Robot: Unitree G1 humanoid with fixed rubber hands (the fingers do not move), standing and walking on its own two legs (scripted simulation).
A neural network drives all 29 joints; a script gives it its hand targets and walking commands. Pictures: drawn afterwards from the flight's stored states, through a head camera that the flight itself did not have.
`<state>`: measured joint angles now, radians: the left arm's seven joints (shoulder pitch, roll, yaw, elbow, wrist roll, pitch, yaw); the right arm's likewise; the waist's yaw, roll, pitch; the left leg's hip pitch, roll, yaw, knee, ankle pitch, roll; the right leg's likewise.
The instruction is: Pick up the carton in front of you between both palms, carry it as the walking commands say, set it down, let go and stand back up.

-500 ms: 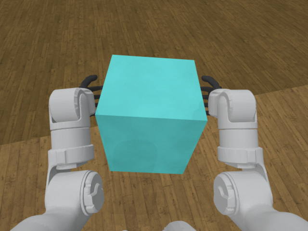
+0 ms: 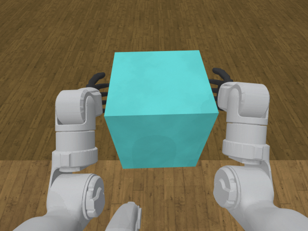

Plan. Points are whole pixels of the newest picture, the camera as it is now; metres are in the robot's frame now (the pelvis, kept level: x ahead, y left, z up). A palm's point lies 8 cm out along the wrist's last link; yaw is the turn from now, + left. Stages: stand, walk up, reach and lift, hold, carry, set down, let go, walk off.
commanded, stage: carry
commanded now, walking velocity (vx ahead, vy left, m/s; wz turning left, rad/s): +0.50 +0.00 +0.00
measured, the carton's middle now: (158, 113) +0.40 +0.03 +0.08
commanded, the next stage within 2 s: none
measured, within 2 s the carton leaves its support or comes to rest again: neither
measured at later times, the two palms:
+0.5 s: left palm (133, 4) +0.73 +0.14 +0.22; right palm (228, 11) +0.71 -0.16 +0.22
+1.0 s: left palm out of the picture +1.04 +0.17 +0.25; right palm out of the picture +1.04 -0.13 +0.26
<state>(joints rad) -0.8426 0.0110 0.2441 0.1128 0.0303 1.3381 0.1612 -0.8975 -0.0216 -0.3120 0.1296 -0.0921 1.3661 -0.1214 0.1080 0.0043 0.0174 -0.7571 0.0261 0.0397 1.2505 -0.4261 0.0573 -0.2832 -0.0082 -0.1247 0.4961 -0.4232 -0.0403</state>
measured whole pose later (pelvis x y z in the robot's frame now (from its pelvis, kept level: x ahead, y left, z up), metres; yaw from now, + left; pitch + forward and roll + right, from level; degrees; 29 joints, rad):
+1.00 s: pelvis +0.67 +0.03 +0.07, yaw +0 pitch +3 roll +0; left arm -0.90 0.02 0.27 0.20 0.06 1.34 0.15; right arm -0.92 -0.04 -0.30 0.23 -0.08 1.34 -0.12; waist 0.00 -0.01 -0.05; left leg -0.53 0.01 0.15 0.57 -0.09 0.08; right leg -0.14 -0.06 -0.11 0.67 -0.50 0.02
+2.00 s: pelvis +1.35 +0.06 +0.07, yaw -1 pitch +2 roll +1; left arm -0.17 -0.12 0.12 -0.29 0.11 1.26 0.08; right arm -0.19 0.14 -0.10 -0.25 -0.12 1.24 -0.08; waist -0.01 -0.04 -0.18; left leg -0.48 0.03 0.23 0.58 -0.14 0.09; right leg -0.13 -0.08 -0.06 0.87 -0.49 0.02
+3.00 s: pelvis +1.56 +0.06 +0.08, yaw +2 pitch +2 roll -1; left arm -0.14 -0.13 0.11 0.03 0.20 0.89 0.04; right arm -0.14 0.13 -0.12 0.03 -0.21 0.88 -0.03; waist 0.00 0.02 -0.14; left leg -0.13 0.04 0.14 0.56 -0.48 0.02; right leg -0.40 -0.08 -0.22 0.60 -0.24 -0.02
